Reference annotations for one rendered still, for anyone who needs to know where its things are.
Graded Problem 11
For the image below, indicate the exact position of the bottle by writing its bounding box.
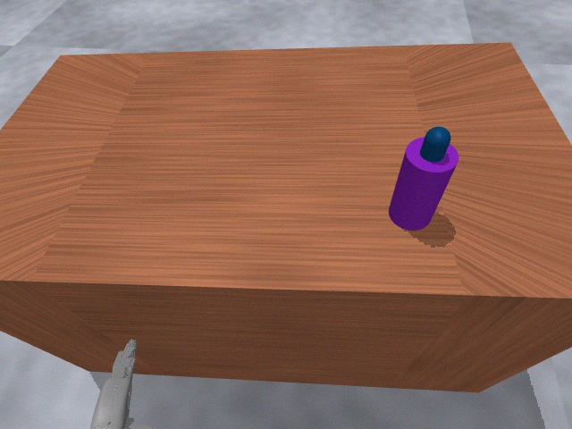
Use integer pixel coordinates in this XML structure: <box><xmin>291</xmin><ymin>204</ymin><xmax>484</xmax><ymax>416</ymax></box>
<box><xmin>389</xmin><ymin>127</ymin><xmax>458</xmax><ymax>231</ymax></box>

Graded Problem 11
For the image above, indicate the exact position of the left robot hand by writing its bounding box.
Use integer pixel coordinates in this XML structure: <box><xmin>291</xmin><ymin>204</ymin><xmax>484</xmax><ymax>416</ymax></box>
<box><xmin>90</xmin><ymin>339</ymin><xmax>155</xmax><ymax>429</ymax></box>

